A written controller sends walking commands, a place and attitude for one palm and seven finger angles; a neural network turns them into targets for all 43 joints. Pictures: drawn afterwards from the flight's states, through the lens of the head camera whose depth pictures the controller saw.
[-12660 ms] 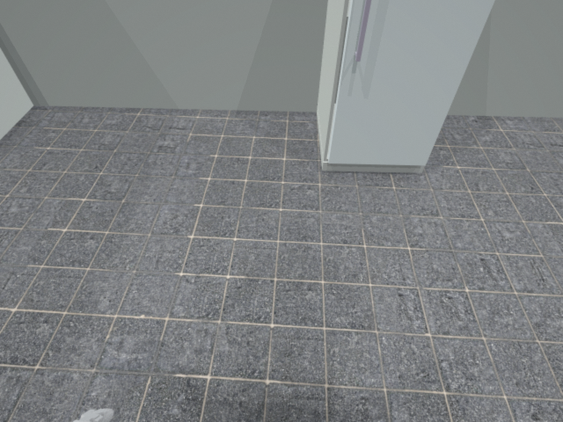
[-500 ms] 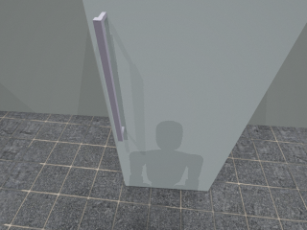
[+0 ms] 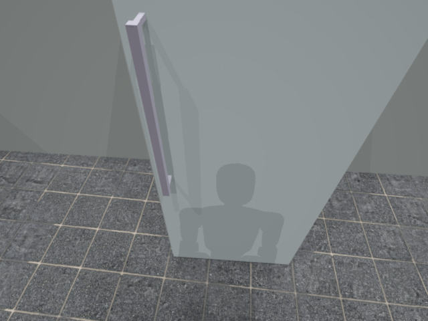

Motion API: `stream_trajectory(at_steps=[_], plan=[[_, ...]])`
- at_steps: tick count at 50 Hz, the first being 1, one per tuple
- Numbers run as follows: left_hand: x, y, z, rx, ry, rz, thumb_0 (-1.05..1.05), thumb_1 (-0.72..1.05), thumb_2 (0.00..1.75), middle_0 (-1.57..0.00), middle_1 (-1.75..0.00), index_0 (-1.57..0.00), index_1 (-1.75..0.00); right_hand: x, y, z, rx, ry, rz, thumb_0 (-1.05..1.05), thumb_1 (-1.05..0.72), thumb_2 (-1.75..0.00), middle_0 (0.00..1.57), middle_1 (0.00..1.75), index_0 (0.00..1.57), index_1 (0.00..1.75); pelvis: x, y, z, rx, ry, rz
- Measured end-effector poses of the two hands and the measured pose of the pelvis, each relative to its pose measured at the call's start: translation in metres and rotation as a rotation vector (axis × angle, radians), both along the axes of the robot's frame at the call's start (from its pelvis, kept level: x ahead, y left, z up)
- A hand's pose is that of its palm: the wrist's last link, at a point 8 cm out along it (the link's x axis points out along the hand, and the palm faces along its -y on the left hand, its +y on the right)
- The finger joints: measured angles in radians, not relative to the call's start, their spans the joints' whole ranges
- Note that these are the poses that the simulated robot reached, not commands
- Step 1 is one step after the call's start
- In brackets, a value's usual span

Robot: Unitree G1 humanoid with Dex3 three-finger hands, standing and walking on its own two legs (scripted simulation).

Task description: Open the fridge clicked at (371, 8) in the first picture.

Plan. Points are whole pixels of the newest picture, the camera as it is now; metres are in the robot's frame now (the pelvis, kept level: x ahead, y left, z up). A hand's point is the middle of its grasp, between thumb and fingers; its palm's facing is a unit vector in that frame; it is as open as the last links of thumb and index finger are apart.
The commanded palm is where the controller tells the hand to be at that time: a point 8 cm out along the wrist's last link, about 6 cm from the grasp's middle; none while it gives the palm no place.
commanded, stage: look again from close up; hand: left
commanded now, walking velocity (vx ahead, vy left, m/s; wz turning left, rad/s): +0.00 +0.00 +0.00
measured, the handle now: (156, 126) +0.47 +0.16 +0.11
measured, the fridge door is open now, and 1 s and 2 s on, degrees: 0 0 0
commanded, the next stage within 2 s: raise the hand to about handle height in 0.84 s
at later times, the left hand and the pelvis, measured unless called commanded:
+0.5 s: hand out of the picture +0.00 +0.16 -0.18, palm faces +0.04 -0.98 -0.17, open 7.4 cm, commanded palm none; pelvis +0.01 +0.00 +0.00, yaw +0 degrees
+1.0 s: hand out of the picture +0.05 +0.18 -0.16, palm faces +0.10 -0.97 -0.20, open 7.3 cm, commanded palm +0.12 +0.22 -0.07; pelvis +0.02 +0.00 +0.00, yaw -1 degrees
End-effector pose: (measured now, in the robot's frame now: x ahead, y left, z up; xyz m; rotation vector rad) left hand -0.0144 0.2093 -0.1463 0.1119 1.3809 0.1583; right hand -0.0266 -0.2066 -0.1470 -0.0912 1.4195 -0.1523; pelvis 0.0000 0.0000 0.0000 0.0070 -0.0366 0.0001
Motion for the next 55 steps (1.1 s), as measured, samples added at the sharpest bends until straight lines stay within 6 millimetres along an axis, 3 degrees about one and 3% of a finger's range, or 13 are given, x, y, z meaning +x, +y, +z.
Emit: stream_trajectory(at_steps=[48,50,52,55], plan=[[0.026,0.007,-0.001,-0.001,0.013,-0.027,0.00,0.91,0.90,-0.20,-0.30,-0.20,-0.30,0.028,0.001,0.003,-0.011,0.003,0.005,0.00,-0.91,-0.90,0.20,0.30,0.19,0.30,0.022,0.003,0.001,-0.002,0.006,-0.009],[0.052,0.021,0.015,0.039,-0.103,0.034,0.03,0.94,0.90,-0.20,-0.30,-0.21,-0.30,0.041,-0.004,0.008,-0.037,-0.104,0.014,0.01,-0.91,-0.90,0.20,0.30,0.20,0.30,0.022,0.002,-0.001,0.007,0.012,-0.009],[0.094,0.034,0.046,0.103,-0.341,0.037,0.04,0.94,0.89,-0.21,-0.31,-0.21,-0.31,0.061,-0.016,0.015,-0.085,-0.258,0.023,0.02,-0.92,-0.90,0.20,0.30,0.20,0.30,0.023,0.001,-0.003,0.014,0.024,-0.003],[0.162,0.037,0.094,0.132,-0.696,0.012,0.04,0.91,0.88,-0.20,-0.33,-0.20,-0.32,0.101,-0.037,0.027,-0.137,-0.483,0.062,0.02,-0.92,-0.90,0.20,0.30,0.20,0.30,0.019,0.001,-0.011,0.010,0.058,0.028]])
